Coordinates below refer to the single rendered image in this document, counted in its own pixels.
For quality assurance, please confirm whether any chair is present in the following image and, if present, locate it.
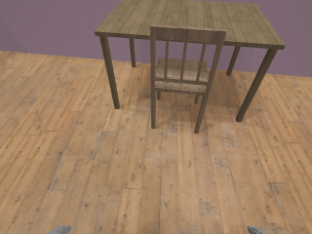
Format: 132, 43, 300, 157
150, 24, 227, 135

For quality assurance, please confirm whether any table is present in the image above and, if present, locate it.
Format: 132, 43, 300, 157
94, 0, 286, 123

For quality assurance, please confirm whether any robot left hand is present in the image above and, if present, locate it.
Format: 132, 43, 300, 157
48, 224, 71, 234

